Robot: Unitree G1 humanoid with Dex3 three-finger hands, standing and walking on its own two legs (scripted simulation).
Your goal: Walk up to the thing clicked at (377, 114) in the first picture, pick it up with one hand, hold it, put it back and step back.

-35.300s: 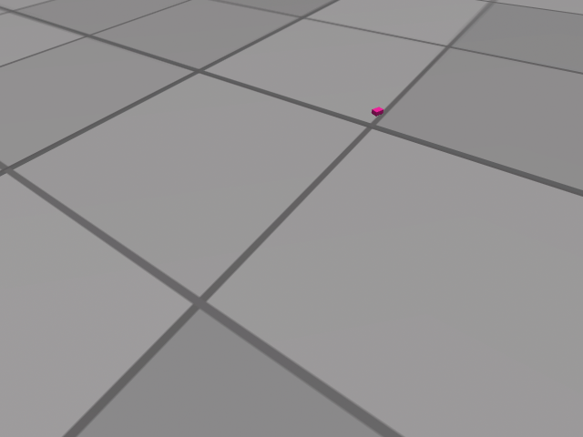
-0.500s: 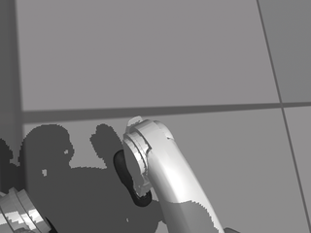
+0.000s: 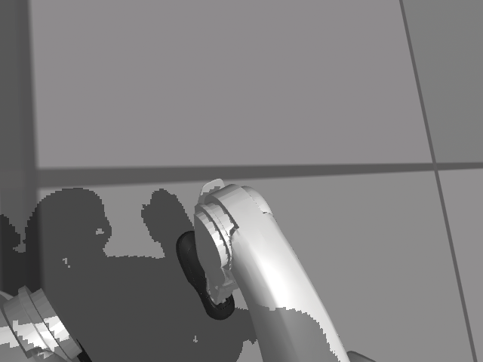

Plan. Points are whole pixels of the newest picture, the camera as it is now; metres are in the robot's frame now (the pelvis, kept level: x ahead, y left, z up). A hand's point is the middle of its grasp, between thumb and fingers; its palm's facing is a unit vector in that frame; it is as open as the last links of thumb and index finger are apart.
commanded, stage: open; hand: left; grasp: from above
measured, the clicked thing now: out of the picture +0.44 +0.32 -0.30
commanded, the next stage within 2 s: withdraw in 0.12 s
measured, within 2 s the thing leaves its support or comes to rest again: neither
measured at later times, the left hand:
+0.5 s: hand out of the picture +0.47 +0.31 -0.24, palm faces -0.16 -0.36 -0.92, open 13.1 cm
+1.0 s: hand out of the picture +0.38 +0.31 -0.13, palm faces -0.52 -0.17 -0.83, open 14.0 cm
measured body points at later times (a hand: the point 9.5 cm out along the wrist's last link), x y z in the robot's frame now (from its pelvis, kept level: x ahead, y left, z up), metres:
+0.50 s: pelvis +0.00 -0.01 +0.00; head +0.28 +0.12 +0.33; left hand +0.48 +0.32 -0.19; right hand +0.00 -0.24 -0.03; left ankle +0.06 +0.12 -0.28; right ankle +0.14 -0.15 -0.28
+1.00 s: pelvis -0.01 -0.01 +0.03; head +0.20 +0.08 +0.42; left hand +0.40 +0.32 -0.09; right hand +0.14 -0.28 -0.08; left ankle +0.06 +0.12 -0.28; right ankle +0.14 -0.15 -0.28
